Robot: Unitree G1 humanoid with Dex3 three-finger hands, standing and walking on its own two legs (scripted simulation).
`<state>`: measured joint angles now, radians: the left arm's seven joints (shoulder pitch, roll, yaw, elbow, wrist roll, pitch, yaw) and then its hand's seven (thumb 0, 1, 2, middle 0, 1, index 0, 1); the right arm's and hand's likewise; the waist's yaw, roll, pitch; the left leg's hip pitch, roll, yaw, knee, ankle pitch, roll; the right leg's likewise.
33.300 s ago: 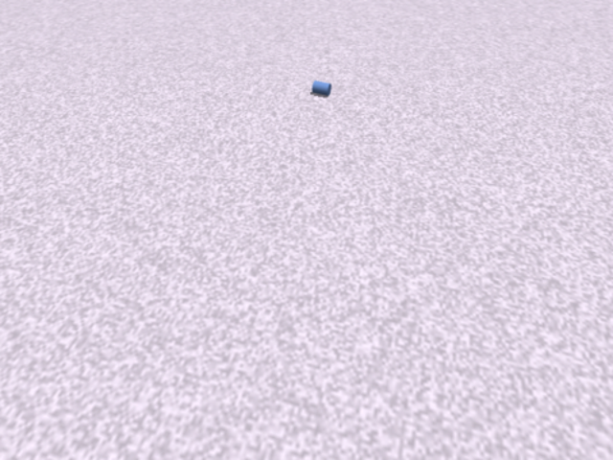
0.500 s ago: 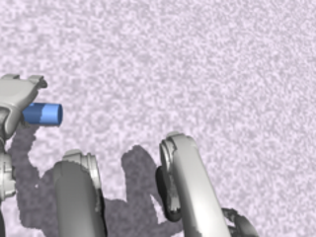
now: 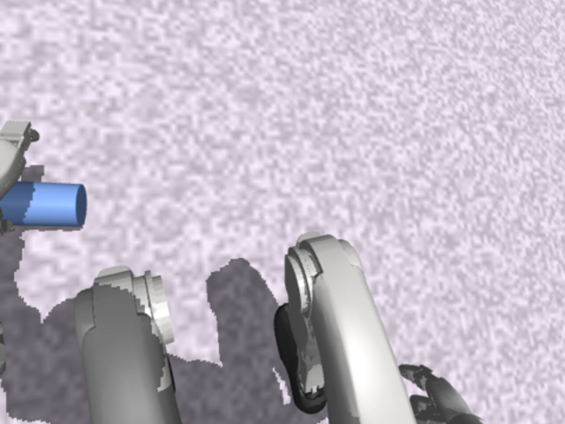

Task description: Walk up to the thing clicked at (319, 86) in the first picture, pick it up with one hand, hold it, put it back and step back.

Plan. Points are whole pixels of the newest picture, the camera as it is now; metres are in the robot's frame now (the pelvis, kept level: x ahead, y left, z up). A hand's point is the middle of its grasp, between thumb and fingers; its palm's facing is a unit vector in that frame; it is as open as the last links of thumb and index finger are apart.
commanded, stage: rest palm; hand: left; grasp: from above
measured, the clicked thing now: (46, 204) +0.45 +0.29 -0.28
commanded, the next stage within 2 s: close in 1.66 s
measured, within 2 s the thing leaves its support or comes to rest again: neither
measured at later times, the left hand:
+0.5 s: hand (42, 225) +0.40 +0.28 -0.21, palm faces -0.42 +0.00 -0.91, open 13.7 cm
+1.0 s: hand (33, 220) +0.41 +0.30 -0.23, palm faces -0.56 -0.06 -0.83, open 14.2 cm
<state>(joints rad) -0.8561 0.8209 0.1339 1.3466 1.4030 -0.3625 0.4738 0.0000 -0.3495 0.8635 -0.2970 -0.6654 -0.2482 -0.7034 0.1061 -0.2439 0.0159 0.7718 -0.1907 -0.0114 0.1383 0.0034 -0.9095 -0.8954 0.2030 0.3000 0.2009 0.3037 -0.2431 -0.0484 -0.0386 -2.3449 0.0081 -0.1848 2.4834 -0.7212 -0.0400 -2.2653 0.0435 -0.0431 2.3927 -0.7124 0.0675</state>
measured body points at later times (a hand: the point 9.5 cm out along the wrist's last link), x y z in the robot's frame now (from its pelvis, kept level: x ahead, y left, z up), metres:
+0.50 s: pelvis -0.01 +0.00 -0.01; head +0.21 +0.11 +0.36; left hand +0.42 +0.28 -0.16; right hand +0.06 -0.29 -0.10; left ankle +0.06 +0.13 -0.28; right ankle +0.09 -0.13 -0.28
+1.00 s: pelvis +0.00 +0.00 -0.02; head +0.25 +0.09 +0.34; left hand +0.44 +0.30 -0.18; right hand +0.05 -0.27 -0.11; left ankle +0.06 +0.13 -0.28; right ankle +0.09 -0.13 -0.28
